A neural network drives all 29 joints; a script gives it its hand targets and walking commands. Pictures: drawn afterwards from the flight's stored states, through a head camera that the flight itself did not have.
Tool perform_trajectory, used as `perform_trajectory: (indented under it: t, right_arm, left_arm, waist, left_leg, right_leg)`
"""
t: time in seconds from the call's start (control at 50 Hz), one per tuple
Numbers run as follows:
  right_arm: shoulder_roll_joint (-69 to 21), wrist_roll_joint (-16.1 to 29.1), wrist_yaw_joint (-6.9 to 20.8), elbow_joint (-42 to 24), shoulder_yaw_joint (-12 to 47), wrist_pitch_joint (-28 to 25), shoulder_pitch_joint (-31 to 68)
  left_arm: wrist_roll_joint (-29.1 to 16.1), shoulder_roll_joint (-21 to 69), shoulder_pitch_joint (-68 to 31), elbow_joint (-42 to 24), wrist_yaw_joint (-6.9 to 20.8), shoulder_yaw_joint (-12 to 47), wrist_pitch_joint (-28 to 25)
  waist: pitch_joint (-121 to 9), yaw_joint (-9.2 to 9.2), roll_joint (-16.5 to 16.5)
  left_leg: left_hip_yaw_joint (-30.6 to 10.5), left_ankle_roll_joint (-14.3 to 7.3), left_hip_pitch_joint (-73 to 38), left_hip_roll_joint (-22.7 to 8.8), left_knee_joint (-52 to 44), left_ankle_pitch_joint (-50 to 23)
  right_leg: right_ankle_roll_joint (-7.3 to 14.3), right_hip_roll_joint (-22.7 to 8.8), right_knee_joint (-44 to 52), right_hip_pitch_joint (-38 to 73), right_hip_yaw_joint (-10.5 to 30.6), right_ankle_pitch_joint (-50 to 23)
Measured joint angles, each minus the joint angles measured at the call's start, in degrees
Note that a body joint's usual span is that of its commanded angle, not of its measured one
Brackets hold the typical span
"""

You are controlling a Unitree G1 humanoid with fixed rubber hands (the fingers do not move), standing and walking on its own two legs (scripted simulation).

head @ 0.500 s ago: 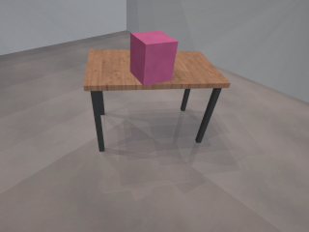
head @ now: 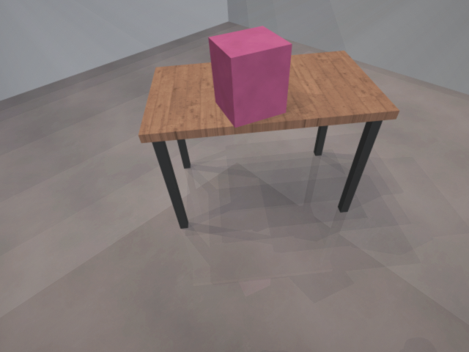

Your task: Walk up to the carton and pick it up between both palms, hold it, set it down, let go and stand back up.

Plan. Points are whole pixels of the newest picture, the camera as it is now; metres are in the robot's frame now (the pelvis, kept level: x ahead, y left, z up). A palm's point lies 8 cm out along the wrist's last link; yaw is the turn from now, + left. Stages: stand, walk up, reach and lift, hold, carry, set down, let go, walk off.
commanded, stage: walk up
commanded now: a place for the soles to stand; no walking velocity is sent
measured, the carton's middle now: (248, 76) +1.01 -0.05 +0.00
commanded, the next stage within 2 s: none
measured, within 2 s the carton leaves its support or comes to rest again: neither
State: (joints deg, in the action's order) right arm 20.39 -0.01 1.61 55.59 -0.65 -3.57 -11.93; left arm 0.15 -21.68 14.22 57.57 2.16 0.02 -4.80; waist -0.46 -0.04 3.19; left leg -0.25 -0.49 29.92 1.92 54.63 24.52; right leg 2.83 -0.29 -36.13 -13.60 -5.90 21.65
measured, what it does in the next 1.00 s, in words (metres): walks ahead: left foot, then right foot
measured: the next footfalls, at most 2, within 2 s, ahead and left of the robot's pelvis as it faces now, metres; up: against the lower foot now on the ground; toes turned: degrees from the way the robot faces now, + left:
left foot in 0.14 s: +0.19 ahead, +0.13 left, +0.00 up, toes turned +3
right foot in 0.50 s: +0.20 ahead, -0.15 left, +0.00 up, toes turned +3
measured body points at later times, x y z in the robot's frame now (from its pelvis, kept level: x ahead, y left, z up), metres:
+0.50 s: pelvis +0.12 -0.04 -0.01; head +0.11 -0.01 +0.44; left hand +0.16 +0.27 -0.15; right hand +0.19 -0.34 -0.12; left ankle +0.15 +0.12 -0.72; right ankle +0.15 -0.15 -0.72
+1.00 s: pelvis +0.23 -0.05 -0.01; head +0.27 -0.06 +0.43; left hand +0.23 +0.26 -0.13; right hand +0.41 -0.32 -0.13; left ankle +0.29 +0.07 -0.73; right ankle +0.16 -0.16 -0.70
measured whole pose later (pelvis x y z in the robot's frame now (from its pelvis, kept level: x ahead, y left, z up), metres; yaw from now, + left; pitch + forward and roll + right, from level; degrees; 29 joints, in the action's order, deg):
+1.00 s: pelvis +0.23 -0.05 -0.01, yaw +7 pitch +0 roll +1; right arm 20.4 0.0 0.9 54.1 -0.6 -5.3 -3.4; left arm 0.1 -21.8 16.9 55.0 1.3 0.0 -3.0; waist 4.9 0.0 0.3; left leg 0.6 -1.0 25.1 1.2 39.2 12.1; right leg 2.9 0.0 -50.7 -15.1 -2.5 28.3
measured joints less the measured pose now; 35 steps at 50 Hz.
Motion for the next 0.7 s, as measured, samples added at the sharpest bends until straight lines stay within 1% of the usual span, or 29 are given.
perform_trajectory:
  t: [0.08, 0.12, 0.14, 0.16, 0.18, 0.24, 0.26, 0.3, 0.34, 0.38, 0.44, 0.5, 0.52, 0.54, 0.56, 0.6, 0.62, 0.66, 0.7]
  right_arm:
    - [0.01, 0.0, 0.63, -0.29, 0.01, -0.45, 2.07]
    - [0.03, 0.0, 0.82, -0.33, 0.0, -0.99, 2.61]
    - [0.0, 0.0, 0.77, -0.36, 0.0, -1.51, 2.78]
    - [-0.01, 0.0, 0.54, -0.49, -0.02, -2.16, 2.81]
    - [-0.1, 0.0, 0.15, -0.58, -0.02, -2.79, 2.65]
    - [-0.48, 0.0, -0.59, -0.54, -0.01, -2.89, 0.15]
    - [-0.48, 0.0, -0.83, -0.52, -0.01, -2.47, -0.56]
    - [-0.49, 0.0, -1.04, -0.35, 0.0, -1.77, -1.6]
    - [-0.49, 0.0, -1.03, -0.37, 0.01, -1.68, -2.49]
    - [-0.5, 0.0, -0.95, -0.37, 0.01, -1.79, -3.14]
    - [-0.5, 0.0, -0.69, -0.37, 0.02, -1.6, -3.87]
    - [-0.48, 0.0, -0.36, -0.39, 0.02, -0.99, -3.95]
    - [-0.38, 0.0, -0.29, -0.37, 0.01, -0.5, -3.75]
    - [-0.22, -0.01, -0.34, -0.34, 0.0, 0.2, -3.61]
    - [-0.21, -0.01, -0.45, -0.24, 0.0, 0.91, -3.64]
    - [-0.09, -0.01, -0.6, 0.07, 0.0, 1.83, -3.46]
    - [0.14, 0.0, -0.57, 0.17, 0.0, 1.89, -3.11]
    - [0.52, 0.0, -0.48, 0.18, 0.0, 1.44, -1.99]
    - [0.68, 0.0, -0.48, 0.15, 0.0, 0.99, -0.49]
  left_arm:
    - [0.0, 0.0, 0.41, -0.13, 0.0, 0.0, 0.39]
    - [0.0, 0.01, 0.42, -0.58, 0.0, 0.0, 0.65]
    - [0.0, 0.01, 0.43, -0.87, 0.0, 0.0, 0.91]
    - [0.0, 0.04, 0.44, -1.38, 0.0, 0.0, 1.14]
    - [0.0, 0.05, 0.37, -2.02, 0.0, 0.0, 1.29]
    - [0.0, -0.18, 0.37, -2.59, -0.01, -0.01, 2.34]
    - [0.0, -0.23, 0.38, -2.39, 0.0, -0.01, 2.76]
    - [0.0, -0.28, 0.39, -1.95, 0.0, 0.0, 3.27]
    - [0.0, -0.51, 0.39, -1.98, 0.02, 0.0, 3.43]
    - [0.0, -0.76, 0.4, -1.97, 0.14, 0.0, 3.44]
    - [0.0, -1.08, 0.4, -1.56, 0.29, 0.0, 3.44]
    - [0.0, -1.29, 0.42, -1.06, 0.3, 0.0, 3.39]
    - [0.0, -1.28, 0.44, -0.7, 0.29, 0.0, 3.17]
    - [-0.01, -1.14, 0.44, -0.24, 0.29, -0.01, 2.8]
    - [-0.01, -1.08, 0.43, 0.0, 0.29, -0.01, 2.38]
    - [0.0, -0.89, 0.45, 0.26, 0.29, -0.01, 1.92]
    - [0.0, -0.71, 0.5, 0.42, 0.29, 0.0, 1.79]
    - [0.0, -0.59, 0.81, 0.85, 0.28, 0.0, 1.54]
    - [0.0, -0.58, 1.36, 1.08, 0.06, -0.01, 1.41]
  waist:
    - [-0.02, 0.02, -0.23]
    - [-0.03, 0.04, -0.75]
    - [0.18, 0.03, -1.34]
    - [0.94, 0.05, -2.16]
    - [2.25, 0.09, -3.09]
    - [3.32, 0.11, -6.55]
    - [3.32, 0.08, -7.37]
    - [3.31, 0.04, -8.54]
    - [3.39, 0.02, -9.59]
    - [3.57, -0.01, -10.31]
    - [3.58, -0.02, -10.64]
    - [3.59, -0.05, -9.92]
    - [3.62, -0.03, -9.28]
    - [3.68, -0.04, -8.04]
    - [3.64, -0.08, -7.03]
    - [3.43, -0.1, -5.63]
    - [3.42, -0.08, -4.74]
    - [3.4, -0.05, -3.09]
    - [3.39, -0.04, -1.71]
  left_leg:
    - [-0.02, 0.0, 0.45, -1.62, -7.25, -1.31]
    - [-0.05, -0.02, -0.43, -2.35, -13.19, -3.24]
    - [0.02, -0.09, -1.44, -2.32, -16.25, -8.12]
    - [0.17, -0.34, -2.46, -1.96, -17.56, -15.22]
    - [0.29, -0.64, -3.51, -1.49, -16.65, -16.99]
    - [0.27, -1.27, -7.66, 0.3, -15.73, -12.12]
    - [0.27, -1.32, -8.97, 0.45, -15.84, -11.18]
    - [0.31, -1.32, -11.34, 0.31, -16.38, -10.13]
    - [0.33, -1.29, -12.96, 0.15, -16.98, -9.52]
    - [0.35, -1.18, -14.04, -0.12, -17.16, -8.75]
    - [0.36, -0.43, -14.98, -0.8, -17.16, -7.54]
    - [0.37, 0.31, -14.97, -1.95, -16.4, -6.04]
    - [0.33, 0.47, -14.62, -2.66, -15.47, -5.16]
    - [0.17, 0.35, -13.86, -3.83, -13.21, -3.77]
    - [0.25, 0.1, -12.15, -4.44, -8.83, -2.81]
    - [0.3, 0.08, -7.92, -3.44, -0.44, -2.73]
    - [0.28, 0.08, -6.06, -2.82, 2.22, -2.7]
    - [0.22, 0.08, -3.18, -1.95, 4.15, -2.66]
    - [0.19, 0.08, -1.16, -1.85, 4.13, -2.65]
  right_leg:
    - [0.0, 0.01, 0.04, 2.03, -2.03, 2.3]
    - [-0.07, 0.0, -0.45, 2.45, -3.07, 3.67]
    - [-0.17, -0.25, -1.54, 2.47, -3.25, 4.71]
    - [-0.17, -0.75, -3.81, 2.49, -3.11, 5.82]
    - [-0.17, -1.08, -7.9, 2.27, -2.1, 6.38]
    - [-0.17, -1.03, -23.31, -0.61, 3.28, 6.43]
    - [-0.17, -1.04, -26.82, -1.62, 4.47, 6.46]
    - [-0.17, -1.06, -29.03, -2.95, 6.45, 6.4]
    - [-0.17, -1.11, -27.96, -4.0, 8.36, 6.2]
    - [-0.18, -1.51, -24.42, -4.41, 9.42, 6.16]
    - [-0.18, -2.21, -17.66, -4.46, 9.56, 6.17]
    - [-0.18, -2.29, -10.91, -4.42, 8.51, 6.04]
    - [-0.19, -2.11, -9.34, -4.33, 7.77, 2.49]
    - [-0.39, -1.24, -9.25, -4.27, 7.01, 0.46]
    - [-0.51, -0.61, -9.5, -4.19, 6.21, 0.71]
    - [-0.54, -0.44, -8.52, -3.75, 4.96, 1.84]
    - [-0.54, -0.33, -7.28, -3.38, 4.44, 1.79]
    - [-0.45, 0.05, -4.59, -2.87, 3.8, 0.87]
    - [-0.29, 0.59, -2.6, -2.54, 3.4, 0.28]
